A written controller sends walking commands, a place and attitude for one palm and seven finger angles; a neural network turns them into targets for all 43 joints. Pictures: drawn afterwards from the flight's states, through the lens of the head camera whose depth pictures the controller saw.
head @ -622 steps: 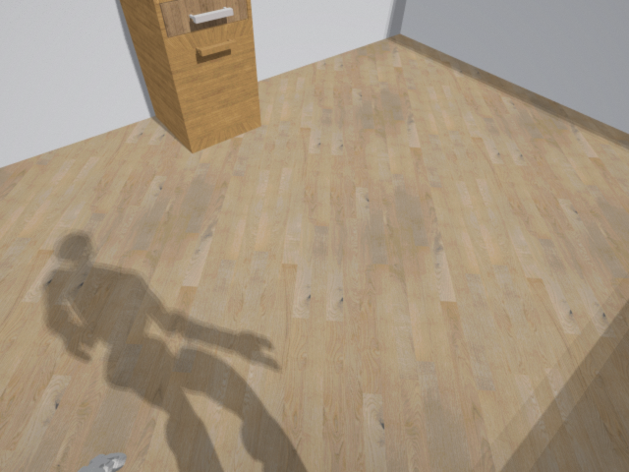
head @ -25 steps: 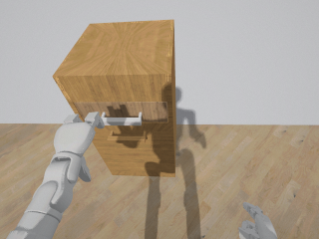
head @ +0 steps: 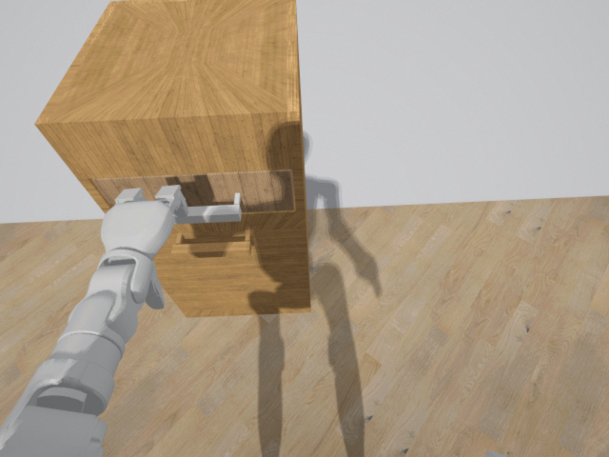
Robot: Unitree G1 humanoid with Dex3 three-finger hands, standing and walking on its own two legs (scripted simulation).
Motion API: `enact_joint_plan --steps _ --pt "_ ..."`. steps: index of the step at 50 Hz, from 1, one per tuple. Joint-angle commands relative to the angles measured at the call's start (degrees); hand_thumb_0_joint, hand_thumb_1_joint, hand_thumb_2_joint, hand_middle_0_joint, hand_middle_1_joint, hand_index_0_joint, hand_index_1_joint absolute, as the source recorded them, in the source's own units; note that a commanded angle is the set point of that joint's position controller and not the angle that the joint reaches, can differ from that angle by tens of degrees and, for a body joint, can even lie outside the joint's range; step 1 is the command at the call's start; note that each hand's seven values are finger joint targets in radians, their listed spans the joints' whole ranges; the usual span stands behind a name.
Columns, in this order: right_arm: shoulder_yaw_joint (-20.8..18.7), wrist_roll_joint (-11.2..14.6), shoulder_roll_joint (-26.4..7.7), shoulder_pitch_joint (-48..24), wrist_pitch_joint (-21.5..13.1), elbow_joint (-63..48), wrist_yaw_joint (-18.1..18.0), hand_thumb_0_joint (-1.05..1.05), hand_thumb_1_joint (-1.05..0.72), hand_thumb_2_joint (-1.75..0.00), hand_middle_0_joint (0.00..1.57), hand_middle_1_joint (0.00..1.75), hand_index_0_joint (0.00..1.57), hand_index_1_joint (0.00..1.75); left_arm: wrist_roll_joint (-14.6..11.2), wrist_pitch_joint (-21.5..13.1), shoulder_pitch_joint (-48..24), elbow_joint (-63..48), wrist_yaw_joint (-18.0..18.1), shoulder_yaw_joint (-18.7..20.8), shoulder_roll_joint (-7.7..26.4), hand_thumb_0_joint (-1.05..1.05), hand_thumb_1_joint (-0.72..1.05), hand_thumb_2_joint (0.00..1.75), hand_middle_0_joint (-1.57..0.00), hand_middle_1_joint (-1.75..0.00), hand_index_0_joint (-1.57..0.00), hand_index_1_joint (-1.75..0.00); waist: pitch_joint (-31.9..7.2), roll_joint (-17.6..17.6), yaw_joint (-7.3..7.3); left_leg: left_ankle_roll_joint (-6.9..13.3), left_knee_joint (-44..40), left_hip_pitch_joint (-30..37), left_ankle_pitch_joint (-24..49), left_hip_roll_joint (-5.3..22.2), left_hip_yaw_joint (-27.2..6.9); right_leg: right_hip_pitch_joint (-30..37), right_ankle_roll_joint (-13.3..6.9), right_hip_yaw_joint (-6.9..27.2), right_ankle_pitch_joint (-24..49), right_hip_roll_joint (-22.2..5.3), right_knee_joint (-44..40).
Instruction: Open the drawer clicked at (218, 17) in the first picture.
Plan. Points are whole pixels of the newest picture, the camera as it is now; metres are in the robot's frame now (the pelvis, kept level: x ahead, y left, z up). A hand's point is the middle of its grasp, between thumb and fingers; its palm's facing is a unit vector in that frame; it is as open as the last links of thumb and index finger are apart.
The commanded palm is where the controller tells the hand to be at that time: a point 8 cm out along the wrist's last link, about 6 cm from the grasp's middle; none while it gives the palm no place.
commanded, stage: move the hooked fingers above the handle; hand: left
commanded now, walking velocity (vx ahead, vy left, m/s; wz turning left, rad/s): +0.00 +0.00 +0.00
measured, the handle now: (197, 207) +0.57 +0.26 -0.11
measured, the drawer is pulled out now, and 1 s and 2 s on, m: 0.00 0.00 0.00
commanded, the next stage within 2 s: none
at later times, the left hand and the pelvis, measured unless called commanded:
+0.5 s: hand (174, 231) +0.45 +0.24 -0.02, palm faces -0.09 -0.02 -1.00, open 13.8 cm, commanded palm +0.44 +0.24 +0.04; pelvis -0.01 +0.01 -0.02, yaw -1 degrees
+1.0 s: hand (190, 211) +0.52 +0.24 -0.06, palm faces -0.06 -0.02 -1.00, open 13.8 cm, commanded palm +0.50 +0.24 +0.00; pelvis -0.02 +0.01 -0.06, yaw -1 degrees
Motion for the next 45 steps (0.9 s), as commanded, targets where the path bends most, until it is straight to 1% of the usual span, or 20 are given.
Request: enact_joint_plan --steps 1,4,5,8,11,15,16,18,20,24,25,27,31,34,35,39,41,42,44,45 --pt "-2.68 -0.43 -7.72 2.05 -1.99 -5.74 -0.53 0.0 -0.9 -0.9 0.2 0.3 0.2 0.3 0.72 -2.92 -23.61 -7.92 3.56 6.26 14.2 0.0 -0.5 0.3 -0.3 -1.2 -0.3 -1.2 -20.1 -2.59 -1.0 1.79 -0.93 4.81 20.33 -2.38 -0.41 9.66 -2.22 0.08 18.81 3.28 -1.32" --pt "-3.08 -0.7 -7.91 3.77 -1.73 -4.95 -0.32 0.0 -0.9 -0.9 0.2 0.3 0.2 0.3 1.78 -4.45 -26.85 -6.43 5.62 7.98 16.3 0.0 -0.5 0.3 -0.3 -1.2 -0.3 -1.2 -22.19 -0.75 -1.43 1.71 0.43 4.24 20.83 -2.34 -0.7 7.88 -2.41 0.07 18.29 3.44 -0.09" --pt "-3.12 -0.73 -7.68 3.99 -1.71 -4.94 -0.11 0.0 -0.9 -0.9 0.2 0.3 0.2 0.3 1.93 -4.53 -26.61 -5.0 6.28 6.88 14.86 0.0 -0.5 0.3 -0.3 -1.2 -0.3 -1.2 -21.75 0.28 -1.61 1.64 0.76 3.87 20.4 -2.43 -0.6 6.86 -2.47 0.04 17.8 3.5 0.15" --pt "-3.36 -1.11 -8.13 5.46 -1.56 -3.81 0.52 0.0 -0.9 -0.9 0.2 0.3 0.2 0.3 2.7 -4.3 -29.41 -1.45 8.46 8.55 16.66 0.0 -0.5 0.3 -0.3 -1.2 -0.3 -1.2 -23.24 0.68 -2.21 1.47 2.2 2.3 21.88 -2.26 -1.12 5.02 -2.7 -0.4 18.0 3.8 1.77" --pt "-3.71 -1.35 -8.28 6.66 -1.37 -3.27 1.28 0.0 -0.9 -0.9 0.2 0.3 0.2 0.3 2.97 -3.17 -29.9 1.58 9.68 7.19 15.09 0.0 -0.5 0.3 -0.3 -1.2 -0.3 -1.2 -25.63 1.84 -2.71 1.35 3.49 2.74 23.46 -2.07 -0.77 3.58 -2.56 -0.34 19.13 3.98 2.6" --pt "-3.95 -1.47 -8.7 8.31 -0.93 -2.71 1.84 0.0 -0.9 -0.9 0.2 0.3 0.2 0.3 3.08 -1.51 -31.95 6.05 9.5 5.57 13.7 0.0 -0.5 0.3 -0.3 -1.2 -0.3 -1.2 -26.89 0.31 -3.75 1.36 4.45 2.02 24.03 -1.72 -1.08 2.29 -2.36 -0.47 19.07 4.21 3.17" --pt "-3.85 -1.44 -8.86 8.49 -0.82 -2.54 1.84 0.0 -0.9 -0.9 0.2 0.3 0.2 0.3 2.95 -1.21 -33.2 7.04 9.3 4.87 13.27 0.0 -0.5 0.3 -0.3 -1.2 -0.3 -1.2 -25.98 -0.38 -4.52 1.49 4.62 1.39 22.7 -1.68 -0.99 1.47 -2.25 -0.45 18.44 4.25 2.88" --pt "-3.66 -1.65 -9.23 9.22 -0.66 -2.02 1.74 0.0 -0.9 -0.9 0.2 0.3 0.2 0.3 2.8 -1.36 -35.02 9.16 8.86 5.71 14.77 0.0 -0.5 0.3 -0.3 -1.2 -0.3 -1.2 -24.81 -1.55 -5.06 1.68 4.91 -0.36 21.72 -1.67 -1.25 1.1 -2.24 -0.29 18.09 4.2 2.94" --pt "-3.62 -1.74 -9.34 9.68 -0.43 -2.14 1.54 0.0 -0.9 -0.9 0.2 0.3 0.2 0.3 3.24 -2.05 -36.3 9.1 8.65 6.29 16.14 0.0 -0.5 0.3 -0.3 -1.2 -0.3 -1.2 -26.33 -1.63 -5.16 1.84 5.54 -0.97 20.8 -1.75 -1.25 0.96 -2.08 0.0 17.84 4.11 3.62" --pt "-3.28 -2.24 -9.58 10.41 -0.34 -1.7 1.42 0.0 -0.9 -0.9 0.2 0.3 0.2 0.3 4.27 -4.05 -40.45 9.58 9.48 7.79 19.02 0.0 -0.5 0.3 -0.3 -1.2 -0.3 -1.2 -26.58 0.73 -5.77 1.81 7.32 -3.11 19.26 -1.63 -2.0 -2.75 -2.24 0.03 15.39 4.03 5.47" --pt "-3.43 -2.4 -9.3 10.62 -0.48 -1.61 1.54 0.0 -0.9 -0.9 0.2 0.3 0.2 0.3 4.69 -4.49 -41.14 9.44 9.96 6.87 17.65 0.0 -0.5 0.3 -0.3 -1.2 -0.3 -1.2 -27.05 2.49 -5.97 1.63 7.96 -2.55 20.04 -1.5 -2.15 -4.39 -2.38 -0.17 15.2 4.09 6.1" --pt "-3.42 -2.69 -9.38 11.13 -0.6 -0.97 1.88 0.0 -0.9 -0.9 0.2 0.3 0.2 0.3 4.9 -4.3 -41.83 12.11 10.95 6.48 16.94 0.0 -0.5 0.3 -0.3 -1.2 -0.3 -1.2 -26.4 2.86 -6.78 1.55 9.32 -3.86 19.24 -1.34 -2.27 -7.23 -2.37 -0.44 13.82 4.19 6.95" --pt "-3.22 -2.96 -10.06 12.23 -0.6 -0.48 2.1 0.0 -0.9 -0.9 0.2 0.3 0.2 0.3 5.18 -2.51 -44.54 16.35 12.04 7.65 19.97 0.0 -0.5 0.3 -0.3 -1.2 -0.3 -1.2 -28.41 1.76 -7.79 1.72 11.35 -7.64 17.03 -1.6 -2.34 -8.43 -2.11 -0.35 13.01 4.18 8.53" --pt "-3.11 -3.13 -10.59 13.52 -0.64 -0.01 2.24 0.0 -0.9 -0.9 0.2 0.3 0.2 0.3 5.03 -1.45 -48.09 18.0 11.67 7.2 20.82 0.0 -0.5 0.3 -0.3 -1.2 -0.3 -1.2 -30.47 2.24 -9.1 1.77 12.81 -8.38 17.04 -1.49 -2.74 -9.63 -1.82 -0.38 13.19 4.21 9.57" --pt "-3.08 -3.12 -10.62 13.68 -0.61 0.04 2.27 0.0 -0.9 -0.9 0.2 0.3 0.2 0.3 4.91 -1.15 -47.76 18.68 11.34 7.01 20.81 0.0 -0.5 0.3 -0.3 -1.2 -0.3 -1.2 -30.99 3.06 -8.92 1.77 13.17 -8.18 17.27 -1.55 -2.63 -10.03 -1.87 -0.37 13.2 4.27 9.76" --pt "-2.95 -3.39 -10.82 15.23 -0.9 0.57 1.91 0.0 -0.9 -0.9 0.2 0.3 0.2 0.3 5.0 -2.14 -53.67 18.1 9.77 5.7 21.25 0.0 -0.5 0.3 -0.3 -1.2 -0.3 -1.2 -33.22 5.09 -10.87 1.84 15.37 -8.1 17.38 -1.24 -3.46 -13.11 -1.73 -0.37 12.24 4.38 11.01" --pt "-2.63 -3.54 -11.0 15.74 -1.03 0.89 1.64 0.0 -0.9 -0.9 0.2 0.3 0.2 0.3 5.06 -2.67 -55.01 19.06 9.3 5.92 22.27 0.0 -0.5 0.3 -0.3 -1.2 -0.3 -1.2 -32.72 4.49 -11.67 2.0 16.3 -9.69 16.47 -1.1 -3.85 -14.58 -1.66 -0.47 11.32 4.4 11.71" --pt "-2.6 -3.62 -11.07 16.03 -1.08 1.03 1.49 0.0 -0.9 -0.9 0.2 0.3 0.2 0.3 5.02 -2.96 -55.36 19.49 9.17 6.69 23.3 0.0 -0.5 0.3 -0.3 -1.2 -0.3 -1.2 -32.65 3.91 -11.83 2.14 16.88 -10.58 16.04 -1.07 -3.82 -14.86 -1.63 -0.42 11.14 4.43 12.05" --pt "-2.28 -3.88 -11.46 16.53 -1.07 1.31 1.29 0.0 -0.9 -0.9 0.2 0.3 0.2 0.3 5.5 -3.55 -57.39 19.21 9.12 8.2 26.26 0.0 -0.5 0.3 -0.3 -1.2 -0.3 -1.2 -34.03 5.91 -12.1 2.04 18.2 -11.42 16.87 -0.92 -4.21 -16.5 -1.69 -0.47 11.18 4.31 13.52" --pt "-2.11 -3.95 -11.27 16.59 -0.98 1.2 1.4 0.0 -0.9 -0.9 0.2 0.3 0.2 0.3 5.73 -3.39 -56.61 20.4 9.11 7.63 25.53 0.0 -0.5 0.3 -0.3 -1.2 -0.3 -1.2 -33.59 7.3 -11.56 1.85 18.56 -11.68 17.29 -1.01 -4.31 -17.69 -1.92 -0.64 10.75 4.46 14.02"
